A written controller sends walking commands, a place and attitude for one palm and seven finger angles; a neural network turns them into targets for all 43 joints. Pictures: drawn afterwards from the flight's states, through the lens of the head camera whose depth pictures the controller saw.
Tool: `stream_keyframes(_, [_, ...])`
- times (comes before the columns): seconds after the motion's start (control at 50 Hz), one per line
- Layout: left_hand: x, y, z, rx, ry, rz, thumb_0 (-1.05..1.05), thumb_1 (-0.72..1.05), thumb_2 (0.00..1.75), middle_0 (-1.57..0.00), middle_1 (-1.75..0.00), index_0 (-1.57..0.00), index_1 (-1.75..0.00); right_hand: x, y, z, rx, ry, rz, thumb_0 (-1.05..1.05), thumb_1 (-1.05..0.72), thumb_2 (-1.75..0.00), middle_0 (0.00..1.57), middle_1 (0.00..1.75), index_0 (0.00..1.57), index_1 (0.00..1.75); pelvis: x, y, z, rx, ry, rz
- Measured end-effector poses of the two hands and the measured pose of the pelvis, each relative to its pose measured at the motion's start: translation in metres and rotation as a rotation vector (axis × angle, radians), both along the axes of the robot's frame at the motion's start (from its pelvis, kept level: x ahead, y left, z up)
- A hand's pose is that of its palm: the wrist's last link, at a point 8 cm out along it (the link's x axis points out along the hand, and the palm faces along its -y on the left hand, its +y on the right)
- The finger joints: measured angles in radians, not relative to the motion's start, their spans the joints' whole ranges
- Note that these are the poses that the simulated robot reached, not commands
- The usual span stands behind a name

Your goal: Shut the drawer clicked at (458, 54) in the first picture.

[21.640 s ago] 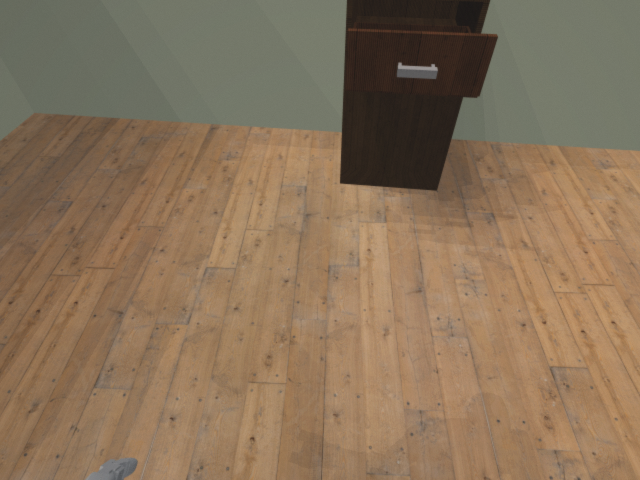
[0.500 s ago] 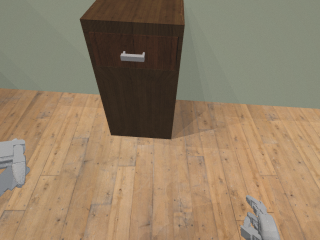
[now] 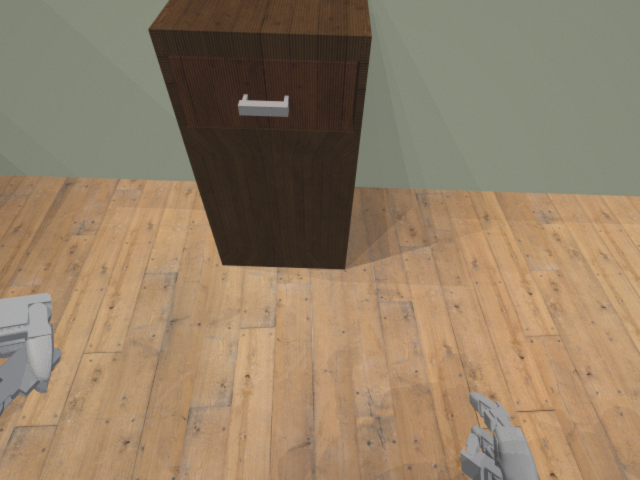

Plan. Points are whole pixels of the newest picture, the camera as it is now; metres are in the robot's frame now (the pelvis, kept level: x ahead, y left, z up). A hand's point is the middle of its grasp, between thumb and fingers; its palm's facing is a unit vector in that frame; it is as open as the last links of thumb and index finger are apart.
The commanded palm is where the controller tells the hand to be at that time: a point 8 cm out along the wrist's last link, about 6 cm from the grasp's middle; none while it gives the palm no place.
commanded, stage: stop stepping back and stand still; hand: left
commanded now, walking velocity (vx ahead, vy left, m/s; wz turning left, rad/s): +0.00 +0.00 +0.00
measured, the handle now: (264, 103) +0.90 +0.18 -0.04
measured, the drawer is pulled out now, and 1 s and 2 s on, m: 0.00 0.00 0.00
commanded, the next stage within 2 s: let the arm hang, fingers relaxed in 0.04 s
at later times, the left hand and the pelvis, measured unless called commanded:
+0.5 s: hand out of the picture +0.01 +0.19 -0.18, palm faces +0.02 -0.98 -0.22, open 3.3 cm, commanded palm none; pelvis -0.03 +0.00 +0.00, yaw +1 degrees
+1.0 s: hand out of the picture -0.01 +0.17 -0.17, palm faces +0.03 -0.98 -0.20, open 7.2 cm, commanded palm none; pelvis -0.02 +0.00 +0.00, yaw +0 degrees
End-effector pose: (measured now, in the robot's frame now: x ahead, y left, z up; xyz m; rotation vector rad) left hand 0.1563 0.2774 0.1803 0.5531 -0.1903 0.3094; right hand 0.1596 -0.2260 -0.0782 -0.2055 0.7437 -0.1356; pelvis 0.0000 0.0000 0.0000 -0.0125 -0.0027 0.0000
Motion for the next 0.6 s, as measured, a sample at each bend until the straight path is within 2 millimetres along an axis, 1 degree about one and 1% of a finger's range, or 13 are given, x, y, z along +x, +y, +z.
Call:
stream_keyframes(0.14, [-0.008,0.003,-0.009,-0.031,0.029,0.013,0.01,0.89,0.89,-1.40,-1.60,-1.41,-1.60,-0.002,-0.004,0.004,-0.024,-0.007,-0.008,0.01,-0.90,-0.90,0.21,0.30,0.21,0.30,-0.003,0.003,0.000,0.001,-0.003,-0.001])
stream_keyframes(0.16, [-0.007,0.004,-0.017,-0.021,0.049,0.001,0.01,0.89,0.89,-1.40,-1.60,-1.41,-1.60,-0.002,-0.005,0.002,-0.017,-0.012,0.014,0.01,-0.90,-0.90,0.20,0.30,0.21,0.30,-0.004,0.003,-0.001,-0.001,0.004,0.008])
stream_keyframes(0.18, [-0.003,0.008,-0.035,-0.028,0.114,-0.005,0.01,0.90,0.89,-1.40,-1.60,-1.41,-1.60,-0.002,-0.007,-0.004,-0.009,0.000,0.041,0.01,-0.90,-0.90,0.20,0.30,0.21,0.30,-0.007,0.005,-0.003,-0.001,0.010,0.015])
stream_keyframes(0.2, [0.000,0.013,-0.061,-0.057,0.215,0.008,0.00,0.90,0.89,-1.40,-1.59,-1.40,-1.60,-0.003,-0.009,-0.011,-0.002,0.023,0.060,0.01,-0.90,-0.90,0.20,0.30,0.21,0.30,-0.009,0.006,-0.004,0.000,0.012,0.019])
stream_keyframes(0.24, [-0.001,0.020,-0.123,-0.144,0.461,0.066,0.00,0.90,0.89,-1.38,-1.58,-1.38,-1.58,-0.008,-0.014,-0.024,0.004,0.070,0.065,0.00,-0.90,-0.90,0.21,0.30,0.21,0.30,-0.013,0.010,-0.008,0.001,0.016,0.020])
stream_keyframes(0.26, [-0.006,0.020,-0.155,-0.190,0.588,0.097,0.00,0.90,0.89,-1.36,-1.56,-1.37,-1.56,-0.013,-0.017,-0.030,0.006,0.090,0.059,0.00,-0.90,-0.90,0.21,0.30,0.21,0.30,-0.015,0.011,-0.009,0.003,0.016,0.018])
stream_keyframes(0.32, [-0.039,0.005,-0.235,-0.310,0.922,0.148,0.00,0.91,0.89,-1.29,-1.49,-1.30,-1.50,-0.036,-0.021,-0.040,0.005,0.161,0.030,0.00,-0.90,-0.90,0.20,0.30,0.21,0.30,-0.020,0.010,-0.011,0.011,0.006,0.011])
stream_keyframes(0.36, [-0.067,-0.014,-0.273,-0.384,1.089,0.151,0.01,0.91,0.89,-1.23,-1.44,-1.24,-1.44,-0.058,-0.022,-0.043,-0.004,0.228,0.012,0.00,-0.90,-0.90,0.20,0.30,0.21,0.30,-0.022,0.008,-0.011,0.015,-0.004,0.010])
stream_keyframes(0.4, [-0.096,-0.035,-0.301,-0.457,1.221,0.148,0.01,0.91,0.89,-1.17,-1.37,-1.17,-1.37,-0.083,-0.023,-0.045,-0.015,0.310,-0.002,0.00,-0.91,-0.90,0.20,0.30,0.20,0.30,-0.024,0.005,-0.009,0.016,-0.011,0.011])
stream_keyframes(0.42, [-0.110,-0.040,-0.310,-0.466,1.265,0.169,0.01,0.91,0.89,-1.13,-1.34,-1.14,-1.33,-0.096,-0.022,-0.046,-0.019,0.355,-0.009,0.00,-0.91,-0.90,0.20,0.30,0.20,0.30,-0.025,0.003,-0.008,0.014,-0.014,0.013])
stream_keyframes(0.48, [-0.146,-0.038,-0.323,-0.508,1.361,0.237,0.01,0.91,0.89,-1.02,-1.27,-1.03,-1.22,-0.134,-0.021,-0.049,-0.019,0.487,-0.026,0.00,-0.91,-0.90,0.20,0.30,0.20,0.30,-0.028,-0.001,-0.005,0.008,-0.016,0.021])
stream_keyframes(0.54, [-0.176,-0.034,-0.324,-0.530,1.432,0.294,0.01,0.91,0.89,-0.91,-1.14,-0.91,-1.10,-0.165,-0.016,-0.054,-0.005,0.592,-0.046,0.00,-0.91,-0.90,0.20,0.30,0.20,0.30,-0.029,-0.002,-0.003,0.001,-0.016,0.026])
stream_keyframes(0.6, [-0.200,-0.031,-0.320,-0.531,1.496,0.337,0.01,0.91,0.89,-0.80,-1.00,-0.80,-0.97,-0.187,-0.010,-0.059,0.023,0.658,-0.067,0.00,-0.91,-0.90,0.20,0.30,0.20,0.30,-0.028,0.000,-0.001,-0.001,-0.016,0.026])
